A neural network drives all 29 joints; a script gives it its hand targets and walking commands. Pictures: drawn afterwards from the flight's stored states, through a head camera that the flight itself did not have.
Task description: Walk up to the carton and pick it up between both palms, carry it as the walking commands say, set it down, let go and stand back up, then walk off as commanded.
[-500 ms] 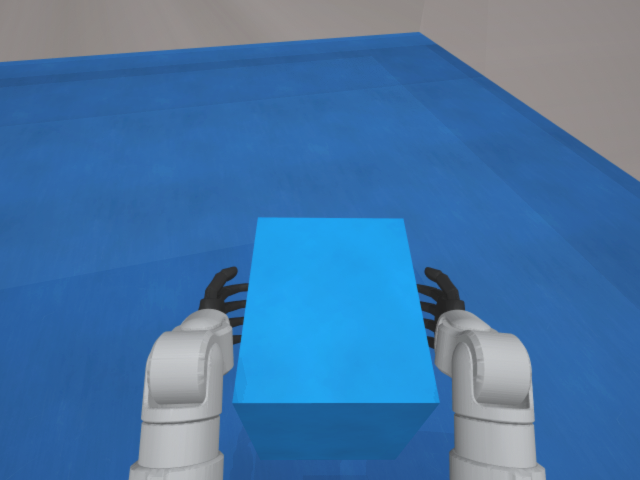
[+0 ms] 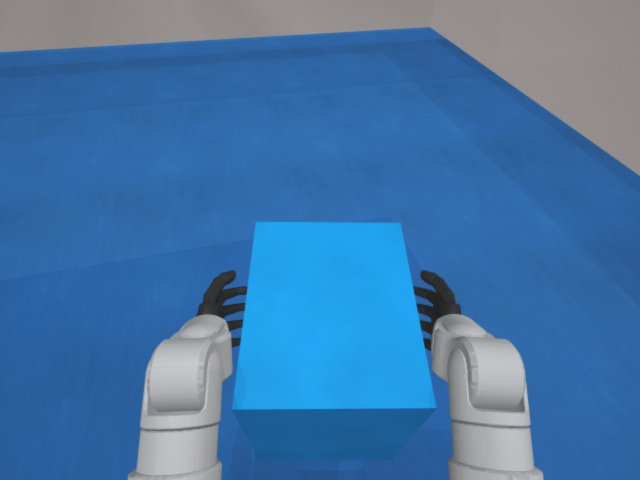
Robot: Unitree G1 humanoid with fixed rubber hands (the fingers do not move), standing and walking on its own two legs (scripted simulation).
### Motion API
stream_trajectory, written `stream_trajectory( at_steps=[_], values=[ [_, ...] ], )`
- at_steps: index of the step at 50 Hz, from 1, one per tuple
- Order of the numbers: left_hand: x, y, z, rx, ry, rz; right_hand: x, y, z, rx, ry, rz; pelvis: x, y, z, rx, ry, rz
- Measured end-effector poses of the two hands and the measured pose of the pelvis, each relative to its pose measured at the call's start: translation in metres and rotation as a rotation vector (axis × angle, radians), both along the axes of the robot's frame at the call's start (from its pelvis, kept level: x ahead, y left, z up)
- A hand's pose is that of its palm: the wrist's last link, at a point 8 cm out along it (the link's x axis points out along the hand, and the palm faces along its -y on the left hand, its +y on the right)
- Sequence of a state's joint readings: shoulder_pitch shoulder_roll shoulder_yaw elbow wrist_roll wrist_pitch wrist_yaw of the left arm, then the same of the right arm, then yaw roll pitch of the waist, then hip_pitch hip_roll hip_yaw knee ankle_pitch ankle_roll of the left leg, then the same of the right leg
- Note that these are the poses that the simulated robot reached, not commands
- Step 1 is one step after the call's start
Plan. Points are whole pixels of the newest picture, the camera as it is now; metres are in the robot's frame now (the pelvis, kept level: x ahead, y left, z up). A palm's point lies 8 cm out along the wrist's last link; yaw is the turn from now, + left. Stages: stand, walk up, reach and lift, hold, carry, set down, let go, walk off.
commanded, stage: carry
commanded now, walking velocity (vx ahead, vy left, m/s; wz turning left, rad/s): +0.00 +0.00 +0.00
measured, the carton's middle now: (327, 346) +0.29 +0.01 +0.02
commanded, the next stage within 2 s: none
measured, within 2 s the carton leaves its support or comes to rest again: neither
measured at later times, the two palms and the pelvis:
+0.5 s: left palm (218, 324) +0.29 +0.14 +0.06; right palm (438, 325) +0.30 -0.13 +0.07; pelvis +0.01 +0.00 +0.00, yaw +0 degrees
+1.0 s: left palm (213, 328) +0.29 +0.15 +0.05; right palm (430, 331) +0.30 -0.12 +0.05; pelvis +0.01 +0.01 +0.00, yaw +0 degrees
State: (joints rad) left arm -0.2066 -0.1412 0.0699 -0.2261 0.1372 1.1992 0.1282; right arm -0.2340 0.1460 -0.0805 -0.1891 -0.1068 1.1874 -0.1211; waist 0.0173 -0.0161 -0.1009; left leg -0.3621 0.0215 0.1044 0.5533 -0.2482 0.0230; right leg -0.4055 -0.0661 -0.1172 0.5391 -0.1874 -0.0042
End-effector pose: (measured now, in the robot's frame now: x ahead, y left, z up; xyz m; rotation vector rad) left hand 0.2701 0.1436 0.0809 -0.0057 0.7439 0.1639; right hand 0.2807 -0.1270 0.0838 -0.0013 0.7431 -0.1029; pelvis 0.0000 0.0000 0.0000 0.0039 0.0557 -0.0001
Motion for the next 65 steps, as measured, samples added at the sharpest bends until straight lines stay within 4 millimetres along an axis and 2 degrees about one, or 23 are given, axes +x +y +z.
stream_trajectory(
  at_steps=[10,19,24,28,35,42,52,59,65],
  values=[
    [0.011,-0.004,0.001,-0.003,-0.014,-0.026,0.004,-0.005,0.001,-0.01,-0.015,-0.02,0.007,0.001,0.0,-0.006,-0.011,0.0],
    [0.017,-0.003,-0.018,0.007,0.029,-0.035,0.011,-0.004,-0.016,-0.025,0.03,-0.012,0.01,0.002,0.001,-0.004,-0.001,-0.005],
    [0.021,-0.001,-0.022,0.005,0.004,-0.025,0.017,-0.001,-0.019,-0.027,0.003,-0.003,0.012,0.002,0.0,-0.007,-0.001,-0.004],
    [0.021,0.002,-0.01,0.002,-0.054,-0.012,0.018,0.001,-0.009,-0.011,-0.054,-0.004,0.013,0.003,0.0,-0.009,-0.004,-0.006],
    [0.02,0.004,-0.016,-0.006,-0.037,-0.025,0.015,0.004,-0.01,-0.048,-0.037,0.006,0.018,0.005,-0.001,-0.013,-0.015,-0.003],
    [0.018,0.006,-0.015,-0.005,-0.036,-0.03,0.014,0.006,-0.008,-0.042,-0.037,-0.002,0.014,0.009,0.0,-0.012,-0.018,-0.004],
    [0.024,0.007,-0.033,0.02,0.005,-0.027,0.019,0.007,-0.033,-0.038,0.009,0.013,0.014,0.009,0.001,-0.003,-0.002,-0.009],
    [0.03,0.002,-0.025,0.004,-0.06,-0.029,0.023,0.002,-0.024,-0.03,-0.058,-0.006,0.016,0.005,-0.001,-0.009,0.008,-0.008],
    [0.031,-0.002,-0.033,0.024,-0.032,-0.057,0.022,-0.003,-0.03,-0.045,-0.035,-0.007,0.023,0.005,-0.001,-0.011,0.0,-0.011]
  ],
)
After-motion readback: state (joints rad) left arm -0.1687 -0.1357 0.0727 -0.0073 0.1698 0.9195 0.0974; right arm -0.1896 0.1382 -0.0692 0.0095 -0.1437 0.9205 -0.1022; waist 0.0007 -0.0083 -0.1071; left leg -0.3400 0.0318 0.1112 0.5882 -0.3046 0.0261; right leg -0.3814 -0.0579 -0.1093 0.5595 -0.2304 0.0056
